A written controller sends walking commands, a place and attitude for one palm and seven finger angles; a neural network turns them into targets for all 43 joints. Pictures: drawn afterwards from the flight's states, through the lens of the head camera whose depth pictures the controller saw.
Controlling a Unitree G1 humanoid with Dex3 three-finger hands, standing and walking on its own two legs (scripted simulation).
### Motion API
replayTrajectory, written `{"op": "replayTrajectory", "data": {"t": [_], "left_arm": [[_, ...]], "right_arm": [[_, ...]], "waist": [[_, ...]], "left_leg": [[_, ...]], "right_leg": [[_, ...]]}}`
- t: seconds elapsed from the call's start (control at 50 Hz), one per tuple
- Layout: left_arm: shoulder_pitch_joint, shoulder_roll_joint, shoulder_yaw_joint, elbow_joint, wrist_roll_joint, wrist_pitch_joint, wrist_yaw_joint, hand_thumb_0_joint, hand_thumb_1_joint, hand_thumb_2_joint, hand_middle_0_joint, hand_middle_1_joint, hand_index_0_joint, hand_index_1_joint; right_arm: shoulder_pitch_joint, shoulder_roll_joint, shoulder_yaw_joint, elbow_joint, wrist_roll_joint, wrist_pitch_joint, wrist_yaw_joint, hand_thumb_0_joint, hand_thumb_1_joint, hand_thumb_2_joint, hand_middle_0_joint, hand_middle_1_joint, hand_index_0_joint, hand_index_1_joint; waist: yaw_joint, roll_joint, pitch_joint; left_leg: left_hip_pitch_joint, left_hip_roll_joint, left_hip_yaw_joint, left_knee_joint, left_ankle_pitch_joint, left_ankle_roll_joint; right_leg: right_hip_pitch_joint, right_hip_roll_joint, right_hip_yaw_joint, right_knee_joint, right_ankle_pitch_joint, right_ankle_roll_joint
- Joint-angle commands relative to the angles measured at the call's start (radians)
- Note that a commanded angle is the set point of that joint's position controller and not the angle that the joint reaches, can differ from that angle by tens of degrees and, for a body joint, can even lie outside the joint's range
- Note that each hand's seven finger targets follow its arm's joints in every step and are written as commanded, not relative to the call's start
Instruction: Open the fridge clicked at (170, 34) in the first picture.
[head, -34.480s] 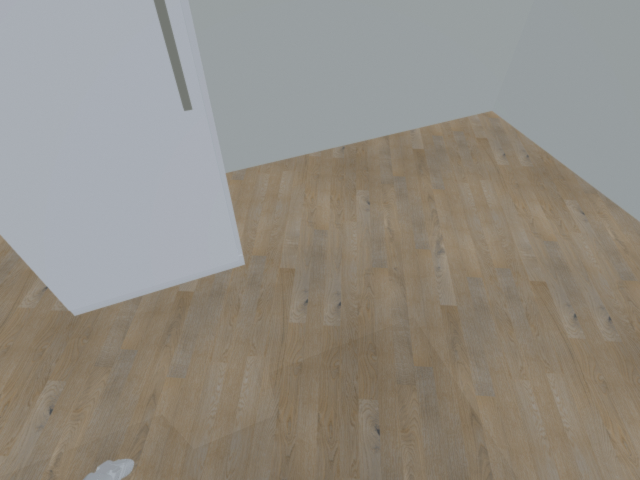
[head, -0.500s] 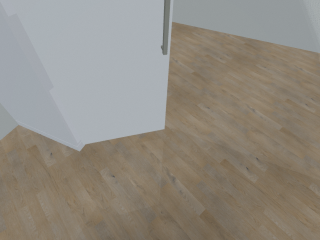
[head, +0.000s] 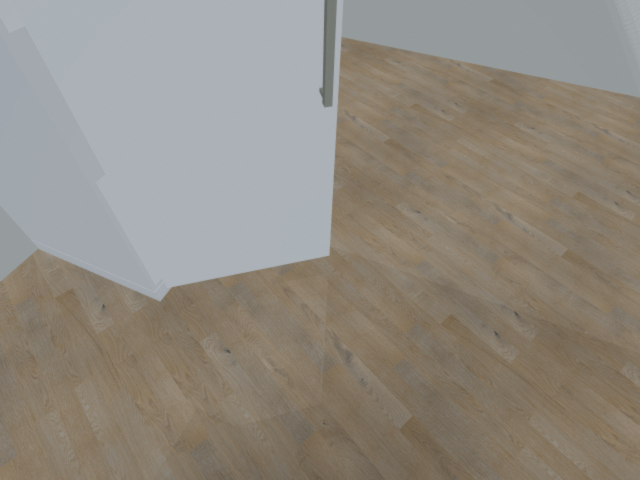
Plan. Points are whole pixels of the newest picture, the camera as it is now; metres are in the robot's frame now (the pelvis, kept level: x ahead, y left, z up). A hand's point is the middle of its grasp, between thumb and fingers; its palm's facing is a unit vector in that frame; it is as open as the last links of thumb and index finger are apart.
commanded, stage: look to check the result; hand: right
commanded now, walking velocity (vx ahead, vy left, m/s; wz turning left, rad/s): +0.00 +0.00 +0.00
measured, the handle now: (326, 30) +0.90 +0.05 +0.14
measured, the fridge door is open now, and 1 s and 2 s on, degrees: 52 52 52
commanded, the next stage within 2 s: walk to a spot facing it in 0.14 s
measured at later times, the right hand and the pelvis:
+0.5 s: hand out of the picture +0.05 -0.21 -0.18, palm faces +0.04 +0.96 -0.26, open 7.4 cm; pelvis +0.01 +0.00 -0.01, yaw -5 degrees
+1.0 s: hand out of the picture +0.09 -0.25 -0.20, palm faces +0.01 +0.98 -0.21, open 7.4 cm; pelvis +0.08 -0.06 -0.02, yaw +3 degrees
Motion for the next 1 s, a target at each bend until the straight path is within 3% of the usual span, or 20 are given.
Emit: {"op": "replayTrajectory", "data": {"t": [0.0, 0.26, 0.4, 0.44, 0.46, 0.48, 0.5, 0.56, 0.6, 0.62, 0.64, 0.66, 0.68, 0.72, 0.8, 0.82, 0.86, 0.88, 0.94, 0.98], "left_arm": [[0.028, 0.146, 0.021, -0.041, -0.001, -0.016, 0.005, 0.000, 0.900, 0.900, -0.200, -0.300, -0.200, -0.300], [-0.021, 0.193, 0.026, -0.048, 0.002, -0.020, -0.001, 0.000, 0.900, 0.900, -0.200, -0.300, -0.200, -0.300], [0.007, 0.192, 0.039, -0.105, 0.012, 0.011, -0.017, 0.000, 0.900, 0.900, -0.200, -0.300, -0.200, -0.300], [-0.008, 0.169, 0.039, -0.141, 0.013, 0.013, -0.019, 0.000, 0.900, 0.900, -0.200, -0.300, -0.200, -0.300], [-0.012, 0.140, 0.038, -0.160, 0.012, 0.012, -0.021, 0.000, 0.900, 0.900, -0.200, -0.300, -0.200, -0.300], [-0.033, 0.143, 0.045, -0.178, 0.011, 0.010, -0.019, 0.000, 0.900, 0.900, -0.200, -0.300, -0.200, -0.300], [-0.052, 0.160, 0.055, -0.195, 0.012, 0.004, -0.020, 0.000, 0.900, 0.900, -0.200, -0.300, -0.200, -0.300], [-0.038, 0.092, 0.041, -0.208, 0.004, -0.002, -0.020, 0.000, 0.900, 0.900, -0.200, -0.300, -0.200, -0.300], [0.090, 0.064, 0.033, -0.165, 0.009, -0.007, -0.019, 0.000, 0.900, 0.900, -0.200, -0.300, -0.200, -0.300], [0.187, 0.102, 0.039, -0.129, 0.016, -0.015, -0.016, 0.000, 0.900, 0.900, -0.200, -0.300, -0.200, -0.300], [0.220, 0.198, 0.057, -0.116, 0.023, -0.021, -0.007, 0.000, 0.900, 0.900, -0.200, -0.300, -0.200, -0.300], [0.208, 0.227, 0.062, -0.115, 0.021, -0.006, -0.005, 0.000, 0.900, 0.900, -0.200, -0.300, -0.200, -0.300], [0.170, 0.223, 0.060, -0.126, 0.024, -0.005, -0.001, 0.000, 0.900, 0.900, -0.200, -0.300, -0.200, -0.300], [0.097, 0.208, 0.054, -0.146, 0.022, -0.003, 0.009, 0.000, 0.900, 0.900, -0.200, -0.300, -0.200, -0.300], [0.004, 0.212, 0.059, -0.168, 0.006, 0.008, 0.013, 0.000, 0.900, 0.900, -0.200, -0.300, -0.200, -0.300], [-0.027, 0.195, 0.063, -0.187, -0.002, 0.015, 0.010, 0.000, 0.900, 0.900, -0.200, -0.300, -0.200, -0.300], [-0.066, 0.105, 0.059, -0.231, -0.012, 0.029, -0.010, 0.000, 0.900, 0.900, -0.200, -0.300, -0.200, -0.300], [-0.092, 0.100, 0.061, -0.242, -0.009, 0.033, -0.011, 0.000, 0.900, 0.900, -0.200, -0.300, -0.200, -0.300], [-0.077, 0.102, 0.062, -0.257, -0.010, 0.016, 0.002, 0.000, 0.900, 0.900, -0.200, -0.300, -0.200, -0.300], [0.044, 0.089, 0.057, -0.220, -0.012, 0.005, 0.008, 0.000, 0.900, 0.900, -0.200, -0.300, -0.200, -0.300]], "right_arm": [[0.030, -0.144, -0.027, -0.033, 0.003, -0.018, -0.010, 0.000, -0.900, -0.900, 0.200, 0.300, 0.200, 0.300], [-0.026, -0.187, -0.034, -0.045, 0.003, -0.021, -0.003, 0.000, -0.900, -0.900, 0.200, 0.300, 0.200, 0.300], [0.024, -0.176, -0.054, -0.091, -0.009, 0.004, 0.003, 0.000, -0.900, -0.900, 0.200, 0.300, 0.200, 0.300], [0.043, -0.198, -0.069, -0.106, -0.010, 0.002, 0.002, 0.000, -0.900, -0.900, 0.200, 0.300, 0.200, 0.300], [0.064, -0.228, -0.083, -0.114, -0.010, 0.001, -0.001, 0.000, -0.900, -0.900, 0.200, 0.300, 0.200, 0.300], [0.092, -0.237, -0.091, -0.124, -0.006, -0.001, -0.005, 0.000, -0.900, -0.900, 0.200, 0.300, 0.200, 0.300], [0.104, -0.224, -0.094, -0.129, -0.007, -0.008, -0.009, 0.000, -0.900, -0.900, 0.200, 0.300, 0.200, 0.300], [0.092, -0.191, -0.097, -0.138, -0.017, -0.019, -0.019, 0.000, -0.900, -0.900, 0.200, 0.300, 0.200, 0.300], [0.042, -0.173, -0.082, -0.144, -0.005, -0.013, -0.015, 0.000, -0.900, -0.900, 0.200, 0.300, 0.200, 0.300], [0.056, -0.150, -0.072, -0.146, 0.002, -0.009, -0.011, 0.000, -0.900, -0.900, 0.200, 0.300, 0.200, 0.300], [0.107, -0.105, -0.057, -0.151, 0.009, -0.002, -0.010, 0.000, -0.900, -0.900, 0.200, 0.300, 0.200, 0.300], [0.091, -0.086, -0.048, -0.154, 0.003, 0.007, -0.012, 0.000, -0.900, -0.900, 0.200, 0.300, 0.200, 0.300], [0.053, -0.088, -0.051, -0.158, -0.002, 0.020, -0.011, 0.000, -0.900, -0.900, 0.200, 0.300, 0.200, 0.300], [0.018, -0.080, -0.056, -0.155, 0.002, 0.029, 0.006, 0.000, -0.900, -0.900, 0.200, 0.300, 0.200, 0.300], [0.146, -0.072, -0.064, -0.120, 0.001, 0.021, 0.022, 0.000, -0.900, -0.900, 0.200, 0.300, 0.200, 0.300], [0.165, -0.098, -0.073, -0.119, -0.004, 0.018, 0.019, 0.000, -0.900, -0.900, 0.200, 0.300, 0.200, 0.300], [0.133, -0.216, -0.098, -0.140, -0.011, 0.012, 0.009, 0.000, -0.900, -0.900, 0.200, 0.300, 0.200, 0.300], [0.122, -0.230, -0.111, -0.156, -0.011, 0.014, 0.007, 0.000, -0.900, -0.900, 0.200, 0.300, 0.200, 0.300], [0.043, -0.195, -0.129, -0.182, -0.019, 0.017, -0.010, 0.000, -0.900, -0.900, 0.200, 0.300, 0.200, 0.300], [-0.029, -0.192, -0.129, -0.209, -0.009, 0.023, -0.005, 0.000, -0.900, -0.900, 0.200, 0.300, 0.200, 0.300]], "waist": [[0.000, 0.007, -0.042], [0.003, -0.004, -0.057], [-0.019, -0.036, -0.001], [-0.035, 0.078, 0.024], [-0.048, 0.201, 0.018], [-0.064, 0.266, 0.016], [-0.065, 0.247, 0.011], [-0.037, 0.135, 0.021], [0.036, 0.108, -0.005], [0.058, 0.007, -0.059], [0.044, -0.214, -0.120], [0.049, -0.268, -0.121], [0.045, -0.191, -0.032], [0.025, -0.174, 0.015], [-0.037, -0.078, -0.124], [-0.047, 0.001, -0.090], [-0.043, 0.244, -0.013], [-0.056, 0.155, -0.004], [-0.022, 0.249, -0.037], [0.036, 0.154, -0.098]], "left_leg": [[-0.071, 0.082, -0.062, -0.061, 0.127, 0.048], [-0.055, 0.089, -0.055, -0.063, 0.115, 0.046], [-0.064, 0.081, 0.005, 0.041, -0.217, 0.041], [0.035, 0.167, -0.102, -0.036, -0.279, 0.084], [0.122, 0.274, -0.211, -0.102, -0.256, 0.142], [0.161, 0.384, -0.282, -0.142, -0.109, 0.210], [0.207, 0.414, -0.256, -0.111, 0.094, 0.242], [0.186, 0.353, -0.088, 0.029, 0.531, 0.219], [-0.001, 0.228, 0.023, 0.122, 0.502, 0.127], [-0.131, 0.144, 0.070, 0.263, 0.375, 0.067], [-0.296, 0.053, 0.127, 0.392, -0.039, 0.006], [-0.221, 0.038, 0.112, 0.500, -0.440, 0.003], [-0.251, 0.042, 0.089, 0.561, -0.443, 0.012], [-0.277, 0.073, 0.073, 0.541, -0.368, 0.012], [-0.101, 0.021, 0.129, 0.204, -0.084, 0.013], [-0.079, 0.036, 0.044, 0.092, 0.090, 0.035], [-0.097, 0.308, -0.361, -0.096, 0.128, 0.193], [-0.129, 0.317, -0.406, -0.107, 0.105, 0.248], [-0.041, 0.264, -0.320, 0.026, 0.437, 0.231], [-0.116, 0.189, -0.240, 0.152, 0.472, 0.144]], "right_leg": [[0.077, -0.144, 0.129, -0.068, 0.144, 0.005], [0.086, -0.146, 0.138, -0.082, 0.127, 0.007], [-0.137, -0.147, 0.260, -0.067, -0.228, -0.028], [-0.308, -0.074, 0.193, 0.067, -0.227, -0.001], [-0.411, -0.016, 0.090, 0.227, -0.187, 0.027], [-0.465, -0.017, 0.028, 0.410, -0.266, 0.046], [-0.515, -0.054, 0.035, 0.540, -0.330, 0.048], [-0.431, -0.103, 0.042, 0.452, -0.321, 0.059], [-0.098, -0.059, -0.048, 0.155, -0.031, 0.056], [0.129, -0.093, 0.007, 0.061, 0.236, 0.030], [0.268, -0.328, 0.253, 0.043, 0.435, -0.071], [0.106, -0.440, 0.312, -0.069, 0.278, -0.144], [0.012, -0.435, 0.321, -0.102, 0.152, -0.155], [-0.026, -0.426, 0.257, -0.070, 0.246, -0.159], [0.041, -0.334, 0.018, 0.131, 0.390, -0.067], [-0.032, -0.277, -0.023, 0.195, 0.226, -0.018], [-0.249, -0.082, -0.108, 0.400, -0.300, 0.073], [-0.261, -0.076, -0.036, 0.511, -0.350, 0.067], [-0.304, -0.111, 0.061, 0.474, -0.339, 0.061], [-0.068, -0.105, 0.038, 0.123, -0.130, 0.067]]}}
